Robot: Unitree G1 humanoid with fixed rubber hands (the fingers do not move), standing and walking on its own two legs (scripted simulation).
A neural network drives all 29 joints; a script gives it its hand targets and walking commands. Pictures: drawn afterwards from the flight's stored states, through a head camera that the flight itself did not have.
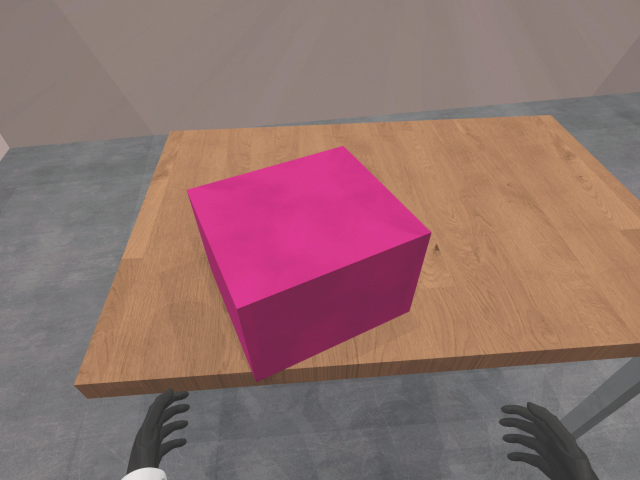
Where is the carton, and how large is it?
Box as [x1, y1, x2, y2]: [187, 146, 431, 381]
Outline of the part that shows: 343,146 187,190 210,267 256,381 409,310 431,232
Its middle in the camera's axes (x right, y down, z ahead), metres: -0.02 +0.03 +0.61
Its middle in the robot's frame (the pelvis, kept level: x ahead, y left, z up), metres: +0.45 +0.05 +0.02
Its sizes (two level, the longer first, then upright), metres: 0.269 0.239 0.183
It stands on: a table, 0.71 m high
